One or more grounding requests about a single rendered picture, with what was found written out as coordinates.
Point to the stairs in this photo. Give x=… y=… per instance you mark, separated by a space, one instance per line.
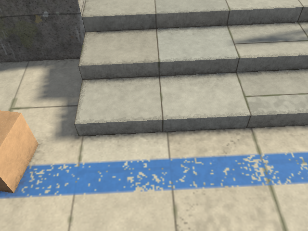
x=196 y=71

